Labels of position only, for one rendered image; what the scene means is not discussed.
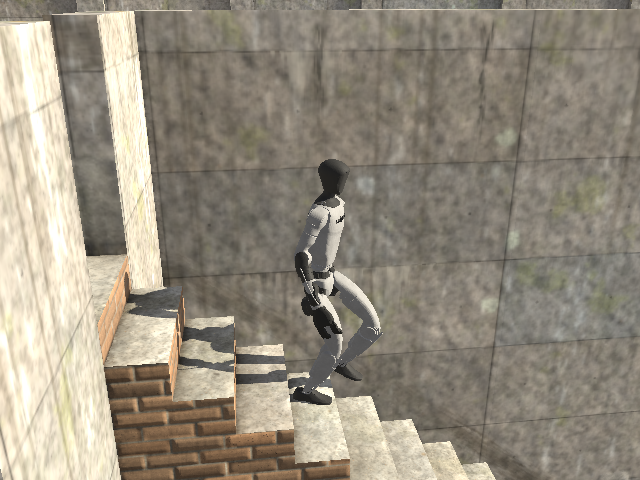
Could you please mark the left robot hand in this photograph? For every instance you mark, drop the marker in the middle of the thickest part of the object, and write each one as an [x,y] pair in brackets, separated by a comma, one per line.
[332,270]

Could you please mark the humanoid robot torso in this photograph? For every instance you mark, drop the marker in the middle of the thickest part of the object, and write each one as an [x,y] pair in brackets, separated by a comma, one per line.
[324,250]

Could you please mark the robot right foot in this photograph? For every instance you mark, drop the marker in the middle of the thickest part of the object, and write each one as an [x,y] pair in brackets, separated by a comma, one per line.
[314,397]

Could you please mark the right robot forearm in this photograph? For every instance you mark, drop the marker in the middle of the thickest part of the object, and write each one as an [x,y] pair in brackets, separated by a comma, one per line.
[301,261]

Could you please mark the right robot hand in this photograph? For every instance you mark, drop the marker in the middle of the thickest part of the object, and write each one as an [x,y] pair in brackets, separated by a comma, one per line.
[322,318]

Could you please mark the robot right upper arm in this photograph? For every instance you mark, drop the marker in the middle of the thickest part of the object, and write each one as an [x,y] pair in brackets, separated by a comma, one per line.
[316,220]

